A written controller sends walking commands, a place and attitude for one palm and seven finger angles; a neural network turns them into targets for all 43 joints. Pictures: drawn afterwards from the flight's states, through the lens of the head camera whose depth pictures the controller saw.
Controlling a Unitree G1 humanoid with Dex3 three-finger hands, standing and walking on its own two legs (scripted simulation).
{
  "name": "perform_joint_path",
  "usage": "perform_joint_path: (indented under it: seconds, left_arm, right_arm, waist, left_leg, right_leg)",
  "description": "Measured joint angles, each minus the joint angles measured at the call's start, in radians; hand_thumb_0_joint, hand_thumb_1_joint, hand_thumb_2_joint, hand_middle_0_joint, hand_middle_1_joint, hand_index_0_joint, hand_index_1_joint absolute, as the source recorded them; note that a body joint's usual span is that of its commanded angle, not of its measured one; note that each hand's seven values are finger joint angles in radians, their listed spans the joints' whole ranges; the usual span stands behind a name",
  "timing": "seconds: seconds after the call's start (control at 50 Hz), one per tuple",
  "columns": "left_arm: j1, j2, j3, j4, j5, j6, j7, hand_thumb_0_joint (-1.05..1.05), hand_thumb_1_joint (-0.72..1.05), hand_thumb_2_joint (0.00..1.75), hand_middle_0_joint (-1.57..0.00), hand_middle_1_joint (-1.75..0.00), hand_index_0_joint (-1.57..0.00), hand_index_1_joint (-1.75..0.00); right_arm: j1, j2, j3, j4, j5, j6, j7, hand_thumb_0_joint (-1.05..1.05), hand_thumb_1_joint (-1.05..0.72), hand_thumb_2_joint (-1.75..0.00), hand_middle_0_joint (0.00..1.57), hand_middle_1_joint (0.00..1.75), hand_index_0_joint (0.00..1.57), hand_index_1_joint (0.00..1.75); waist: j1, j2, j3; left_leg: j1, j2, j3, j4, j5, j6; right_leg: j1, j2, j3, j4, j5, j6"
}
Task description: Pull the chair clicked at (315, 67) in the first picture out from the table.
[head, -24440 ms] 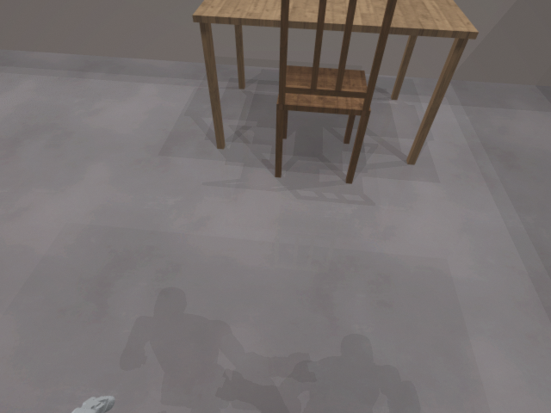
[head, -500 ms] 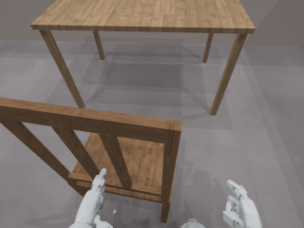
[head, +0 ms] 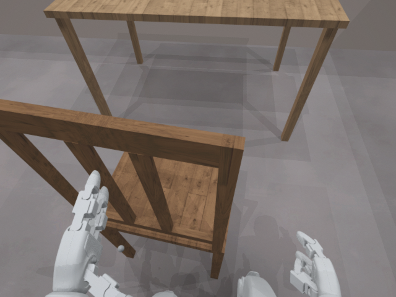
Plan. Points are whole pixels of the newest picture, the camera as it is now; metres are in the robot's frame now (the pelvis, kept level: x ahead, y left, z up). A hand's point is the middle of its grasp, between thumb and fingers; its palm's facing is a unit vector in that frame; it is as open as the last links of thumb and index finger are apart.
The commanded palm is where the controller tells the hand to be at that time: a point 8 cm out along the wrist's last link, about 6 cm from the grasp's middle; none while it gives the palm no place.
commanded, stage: draw the hand back to the body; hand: left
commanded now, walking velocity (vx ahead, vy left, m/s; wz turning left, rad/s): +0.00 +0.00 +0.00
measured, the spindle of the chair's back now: (110, 189) +0.33 +0.21 +0.02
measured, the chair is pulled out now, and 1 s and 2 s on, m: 0.58 0.58 0.58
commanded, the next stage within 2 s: step back with the hand held close in 1.28 s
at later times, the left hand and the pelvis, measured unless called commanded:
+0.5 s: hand (43, 232) +0.19 +0.22 +0.15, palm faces +0.31 -0.87 -0.38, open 15.0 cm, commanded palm +0.16 +0.26 +0.18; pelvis +0.02 +0.01 +0.06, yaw +1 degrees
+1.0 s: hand out of the picture +0.22 +0.27 +0.26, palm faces +0.52 -0.73 -0.44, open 8.3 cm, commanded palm +0.17 +0.31 +0.26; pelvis +0.03 +0.01 +0.08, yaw -1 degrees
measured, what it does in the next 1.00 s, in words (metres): rises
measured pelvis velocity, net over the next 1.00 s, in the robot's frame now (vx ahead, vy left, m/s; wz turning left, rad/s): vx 0.03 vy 0.01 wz -0.02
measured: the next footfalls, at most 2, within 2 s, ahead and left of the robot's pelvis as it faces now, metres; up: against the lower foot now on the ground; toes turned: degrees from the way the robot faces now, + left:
none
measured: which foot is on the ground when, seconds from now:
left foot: down 0.00-1.00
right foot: down 0.00-1.00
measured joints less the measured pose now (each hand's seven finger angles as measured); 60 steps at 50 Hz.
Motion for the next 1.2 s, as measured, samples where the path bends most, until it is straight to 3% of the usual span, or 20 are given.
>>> perform_joint_path:
  seconds: [0.08, 0.14, 0.22, 0.28, 0.32, 0.4, 0.48, 0.68, 0.98, 1.2]
  left_arm:
    - [0.012, 0.032, 0.017, -0.009, -0.028, 0.075, -0.063, -0.01, -0.55, 0.20, 0.00, 0.00, 0.00, 0.00]
    - [0.039, 0.060, 0.055, -0.035, -0.065, 0.131, -0.067, -0.02, -0.55, 0.20, -0.01, 0.00, -0.01, -0.01]
    - [0.053, 0.072, 0.125, -0.074, -0.112, 0.125, -0.052, -0.02, -0.52, 0.22, -0.01, -0.01, -0.01, -0.01]
    - [0.044, 0.100, 0.139, -0.097, -0.010, 0.197, 0.050, -0.02, -0.46, 0.24, -0.02, -0.02, -0.02, -0.02]
    - [0.051, 0.100, 0.136, -0.098, 0.031, 0.247, 0.108, -0.01, -0.42, 0.27, -0.03, -0.03, -0.03, -0.03]
    - [0.056, 0.101, 0.126, -0.075, 0.069, 0.314, 0.173, -0.01, -0.30, 0.32, -0.04, -0.05, -0.04, -0.06]
    - [0.028, 0.124, 0.141, -0.058, 0.082, 0.342, 0.205, -0.01, -0.16, 0.39, -0.06, -0.08, -0.06, -0.09]
    - [-0.064, 0.140, 0.248, -0.065, 0.087, 0.308, 0.223, 0.00, 0.19, 0.56, -0.11, -0.15, -0.11, -0.16]
    - [-0.140, 0.185, 0.407, -0.067, 0.078, 0.259, 0.222, 0.01, 0.71, 0.81, -0.19, -0.27, -0.19, -0.27]
    - [-0.115, 0.154, 0.358, -0.048, 0.078, 0.275, 0.203, 0.01, 0.87, 0.89, -0.21, -0.30, -0.21, -0.30]
  right_arm:
    - [-0.006, -0.001, 0.005, -0.011, 0.017, 0.031, -0.012, 0.01, -0.91, -0.90, 0.20, 0.30, 0.20, 0.30]
    - [0.003, 0.001, 0.009, -0.018, 0.027, 0.034, -0.032, 0.01, -0.91, -0.90, 0.20, 0.30, 0.20, 0.30]
    - [0.019, -0.002, 0.009, -0.008, 0.034, 0.007, -0.047, 0.01, -0.91, -0.90, 0.20, 0.30, 0.20, 0.30]
    - [0.031, -0.008, 0.005, 0.000, 0.018, 0.024, -0.062, 0.01, -0.91, -0.90, 0.20, 0.30, 0.20, 0.30]
    - [0.034, -0.013, 0.006, 0.004, 0.010, 0.037, -0.067, 0.01, -0.91, -0.90, 0.20, 0.30, 0.20, 0.30]
    - [0.032, -0.019, 0.011, 0.019, 0.000, 0.051, -0.077, 0.01, -0.91, -0.90, 0.20, 0.30, 0.20, 0.30]
    - [0.029, -0.023, 0.023, 0.043, -0.006, 0.038, -0.083, 0.01, -0.91, -0.90, 0.20, 0.30, 0.20, 0.30]
    - [-0.008, -0.016, 0.036, 0.095, -0.021, 0.004, -0.056, 0.01, -0.91, -0.90, 0.20, 0.30, 0.20, 0.30]
    - [-0.010, -0.030, 0.012, 0.151, -0.025, 0.005, -0.039, 0.01, -0.91, -0.90, 0.20, 0.30, 0.20, 0.30]
    - [-0.010, -0.034, 0.001, 0.155, -0.026, 0.011, -0.037, 0.01, -0.91, -0.90, 0.20, 0.30, 0.20, 0.30]
  waist:
    - [0.001, 0.019, 0.018]
    - [-0.001, 0.027, 0.021]
    - [0.002, 0.033, 0.019]
    - [0.017, 0.034, 0.027]
    - [0.016, 0.040, 0.033]
    - [0.020, 0.046, 0.053]
    - [0.032, 0.045, 0.077]
    - [0.048, 0.060, 0.119]
    - [0.057, 0.074, 0.157]
    - [0.048, 0.059, 0.172]
  left_leg:
    - [0.032, -0.001, 0.008, -0.021, 0.007, 0.003]
    - [0.074, -0.001, 0.009, -0.064, 0.023, 0.006]
    - [0.126, 0.002, -0.003, -0.119, 0.045, 0.005]
    - [0.200, 0.004, -0.004, -0.179, 0.064, 0.004]
    - [0.255, 0.004, -0.006, -0.225, 0.080, 0.005]
    - [0.361, 0.005, -0.005, -0.311, 0.110, 0.009]
    - [0.454, 0.006, -0.006, -0.389, 0.140, 0.010]
    - [0.611, 0.009, 0.009, -0.552, 0.208, 0.012]
    - [0.697, 0.019, 0.022, -0.671, 0.262, 0.010]
    - [0.702, 0.018, 0.031, -0.689, 0.273, 0.011]
  right_leg:
    - [0.028, 0.001, 0.007, -0.017, 0.006, 0.005]
    - [0.071, 0.003, 0.006, -0.054, 0.017, 0.006]
    - [0.132, 0.004, -0.008, -0.112, 0.033, 0.006]
    - [0.207, 0.008, -0.013, -0.166, 0.046, 0.007]
    - [0.264, 0.008, -0.017, -0.209, 0.057, 0.009]
    - [0.369, 0.012, -0.020, -0.285, 0.079, 0.012]
    - [0.460, 0.014, -0.025, -0.351, 0.098, 0.014]
    - [0.603, 0.024, -0.018, -0.486, 0.151, 0.017]
    - [0.678, 0.040, -0.012, -0.589, 0.198, 0.015]
    - [0.679, 0.042, -0.003, -0.604, 0.211, 0.015]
